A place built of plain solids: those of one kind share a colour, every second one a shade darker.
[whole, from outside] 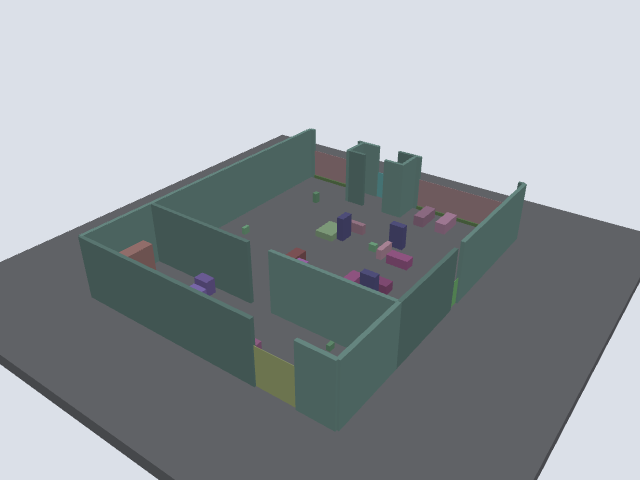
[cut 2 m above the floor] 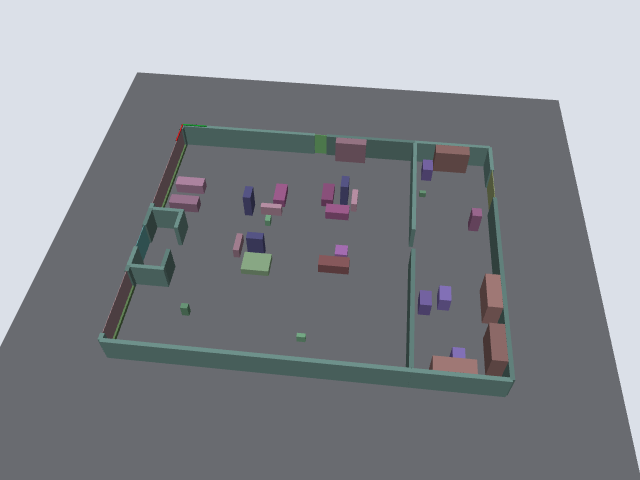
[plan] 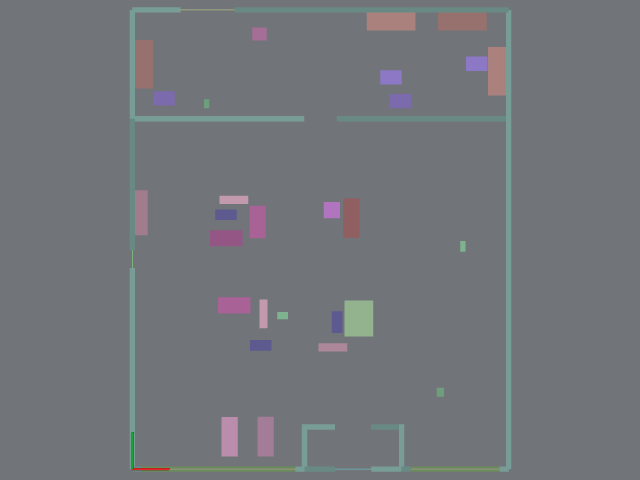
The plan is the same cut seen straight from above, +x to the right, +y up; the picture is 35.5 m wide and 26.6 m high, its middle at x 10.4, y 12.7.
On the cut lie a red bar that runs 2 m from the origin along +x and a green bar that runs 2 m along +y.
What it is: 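A store; runs of fixtures between aisles, tills by the way out, a stock room at the back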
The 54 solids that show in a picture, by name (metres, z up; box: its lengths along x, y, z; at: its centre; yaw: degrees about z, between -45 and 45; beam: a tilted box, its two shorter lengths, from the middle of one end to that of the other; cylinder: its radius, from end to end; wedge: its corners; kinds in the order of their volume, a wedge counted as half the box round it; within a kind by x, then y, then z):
{
 "wall_1": {"box": [0.3, 11.15, 4.94], "at": [0.0, 5.58, 2.42]},
 "wall_2": {"box": [0.3, 7.27, 4.94], "at": [0.0, 15.78, 2.42]},
 "wall_3": {"box": [0.3, 6.04, 4.94], "at": [0.0, 22.43, 2.42]},
 "wall_4": {"box": [0.5, 0.3, 4.94], "at": [0.25, 0.0, 2.42]},
 "wall_5": {"box": [2.67, 0.3, 4.94], "at": [1.34, 25.45, 2.42]},
 "wall_6": {"box": [9.38, 0.3, 4.94], "at": [4.84, 19.42, 2.42]},
 "wall_7": {"box": [0.5, 0.3, 4.94], "at": [9.29, 0.0, 2.42]},
 "wall_8": {"box": [0.3, 2.34, 4.94], "at": [9.54, 1.32, 2.42]},
 "wall_9": {"box": [1.69, 0.3, 4.94], "at": [10.39, 0.0, 2.42]},
 "wall_10": {"box": [1.54, 0.3, 4.94], "at": [10.46, 2.34, 2.42]},
 "wall_11": {"box": [15.18, 0.3, 4.94], "at": [13.26, 25.45, 2.42]},
 "wall_12": {"box": [1.54, 0.3, 4.94], "at": [14.0, 2.34, 2.42]},
 "wall_13": {"box": [1.69, 0.3, 4.94], "at": [14.08, 0.0, 2.42]},
 "wall_14": {"box": [0.3, 2.34, 4.94], "at": [14.92, 1.32, 2.42]},
 "wall_15": {"box": [0.5, 0.3, 4.94], "at": [15.17, 0.0, 2.42]},
 "wall_16": {"box": [9.38, 0.3, 4.94], "at": [16.02, 19.42, 2.42]},
 "wall_17": {"box": [0.5, 0.3, 4.94], "at": [20.61, 0.0, 2.42]},
 "wall_18": {"box": [0.3, 19.42, 4.94], "at": [20.86, 9.71, 2.42]},
 "wall_19": {"box": [0.3, 6.04, 4.94], "at": [20.86, 22.43, 2.42]},
 "stockrack_1": {"box": [1.0, 2.7, 2.45], "at": [0.65, 22.44, 1.18]},
 "stockrack_2": {"box": [2.7, 1.0, 2.45], "at": [14.34, 24.8, 1.18]},
 "stockrack_3": {"box": [2.7, 1.0, 2.45], "at": [18.29, 24.8, 1.18]},
 "stockrack_4": {"box": [1.0, 2.7, 2.45], "at": [20.21, 22.05, 1.18]},
 "stockpallet_1": {"box": [1.2, 0.8, 1.25], "at": [1.76, 20.55, 0.57]},
 "stockpallet_2": {"box": [1.2, 0.8, 1.25], "at": [14.34, 21.71, 0.57]},
 "stockpallet_3": {"box": [1.2, 0.8, 1.25], "at": [14.86, 20.39, 0.57]},
 "stockpallet_4": {"box": [1.2, 0.8, 1.25], "at": [19.09, 22.47, 0.57]},
 "set_wardrobe_1": {"box": [1.2, 0.6, 2.05], "at": [5.19, 14.1, 0.97]},
 "set_wardrobe_2": {"box": [1.2, 0.6, 2.05], "at": [7.12, 6.86, 0.97]},
 "set_wardrobe_3": {"box": [0.6, 1.2, 2.05], "at": [11.35, 8.15, 0.97]},
 "set_table_1": {"box": [1.8, 0.9, 0.8], "at": [5.2, 12.8, 0.35]},
 "set_table_2": {"box": [1.8, 0.9, 0.8], "at": [5.64, 9.08, 0.35]},
 "set_table_3": {"box": [0.9, 1.8, 0.8], "at": [6.95, 13.69, 0.35]},
 "till_body_1": {"box": [0.9, 2.2, 0.95], "at": [5.39, 1.8, 0.42]},
 "till_body_2": {"box": [0.9, 2.2, 0.95], "at": [7.39, 1.8, 0.42]},
 "wallshelf_1": {"box": [0.7, 2.5, 2.05], "at": [0.5, 14.21, 0.97]},
 "set_sideboard_1": {"box": [1.6, 0.45, 0.9], "at": [5.63, 14.92, 0.4]},
 "set_sideboard_2": {"box": [0.45, 1.6, 0.9], "at": [7.27, 8.61, 0.4]},
 "set_sideboard_3": {"box": [1.6, 0.45, 0.9], "at": [11.11, 6.75, 0.4]},
 "set_bed_1": {"box": [1.6, 2.0, 0.6], "at": [12.55, 8.35, 0.25]},
 "set_sofa_1": {"box": [0.9, 2.2, 0.9], "at": [12.14, 13.92, 0.4]},
 "wall_sill_front_1": {"box": [8.54, 0.3, 0.35], "at": [4.77, 0.0, 0.12]},
 "wall_sill_front_2": {"box": [4.93, 0.3, 0.35], "at": [17.89, 0.0, 0.12]},
 "front_pane_1": {"box": [8.54, 0.04, 2.5], "at": [4.77, 0.0, 1.55]},
 "front_pane_2": {"box": [4.93, 0.04, 2.5], "at": [17.89, 0.0, 1.55]},
 "clutter_roll_cage_body_1": {"box": [0.8, 0.72, 1.75], "at": [7.05, 24.11, 0.82]},
 "set_armchair_1": {"box": [0.9, 0.9, 0.9], "at": [11.06, 14.36, 0.4]},
 "clutter_carton_stack_body_1": {"box": [0.3, 0.5, 0.5], "at": [4.12, 20.25, 0.2]},
 "clutter_carton_stack_body_2": {"box": [0.6, 0.4, 0.65], "at": [8.33, 8.51, 0.28]},
 "clutter_carton_stack_body_3": {"box": [0.4, 0.5, 0.95], "at": [17.07, 4.26, 0.42]},
 "clutter_carton_stack_body_4": {"box": [0.3, 0.6, 0.65], "at": [18.31, 12.34, 0.28]},
 "goods_leaf_1": {"box": [3.0, 0.04, 3.05], "at": [4.17, 25.45, 1.48]},
 "front_doors_shut_1": {"box": [2.04, 0.04, 2.45], "at": [12.23, 0.0, 1.18]},
 "fire_exit_leaf_1": {"box": [0.04, 1.0, 2.15], "at": [0.0, 11.65, 1.02]}
}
